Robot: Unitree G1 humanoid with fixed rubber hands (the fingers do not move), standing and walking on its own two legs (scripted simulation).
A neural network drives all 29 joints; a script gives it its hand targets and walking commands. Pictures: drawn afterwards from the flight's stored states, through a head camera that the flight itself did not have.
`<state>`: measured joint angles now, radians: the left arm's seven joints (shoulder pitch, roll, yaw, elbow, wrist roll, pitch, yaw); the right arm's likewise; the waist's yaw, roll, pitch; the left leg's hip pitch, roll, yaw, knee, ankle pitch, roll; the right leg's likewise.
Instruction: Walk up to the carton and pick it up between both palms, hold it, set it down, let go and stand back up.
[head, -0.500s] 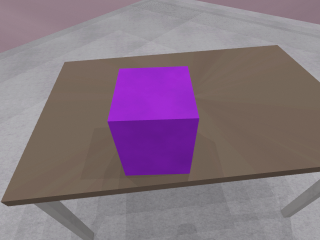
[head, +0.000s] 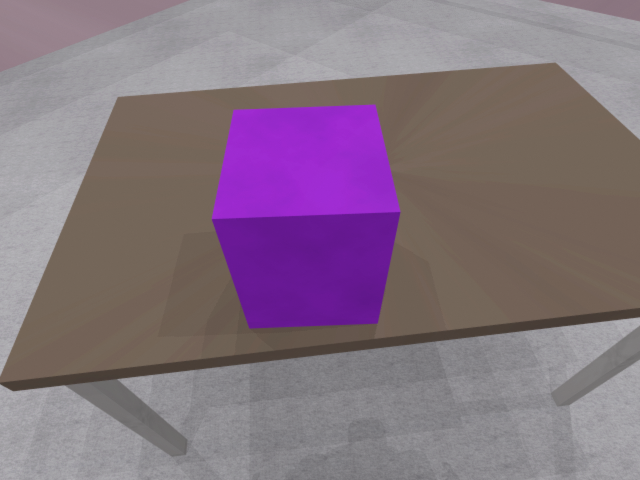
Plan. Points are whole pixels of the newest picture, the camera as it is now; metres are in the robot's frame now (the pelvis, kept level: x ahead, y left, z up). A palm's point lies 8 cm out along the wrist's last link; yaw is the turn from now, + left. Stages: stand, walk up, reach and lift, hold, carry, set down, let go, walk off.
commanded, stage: walk up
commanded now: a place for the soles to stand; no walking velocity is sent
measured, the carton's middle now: (309, 222) +0.47 +0.03 +0.05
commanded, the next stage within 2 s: none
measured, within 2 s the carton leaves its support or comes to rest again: neither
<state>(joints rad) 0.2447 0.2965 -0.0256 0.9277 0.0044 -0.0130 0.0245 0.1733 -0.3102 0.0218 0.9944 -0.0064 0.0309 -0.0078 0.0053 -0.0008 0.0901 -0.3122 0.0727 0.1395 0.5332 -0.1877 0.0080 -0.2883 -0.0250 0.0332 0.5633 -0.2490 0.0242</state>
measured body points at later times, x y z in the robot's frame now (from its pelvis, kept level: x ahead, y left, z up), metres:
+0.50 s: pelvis -0.10 +0.02 +0.00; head -0.09 +0.02 +0.45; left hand -0.05 +0.28 -0.14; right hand -0.05 -0.25 -0.13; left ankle +0.00 +0.13 -0.72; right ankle -0.14 -0.08 -0.73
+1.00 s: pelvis -0.09 +0.03 +0.00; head -0.08 +0.04 +0.45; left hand -0.04 +0.28 -0.14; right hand -0.08 -0.22 -0.14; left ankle -0.06 +0.15 -0.73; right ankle -0.14 -0.08 -0.73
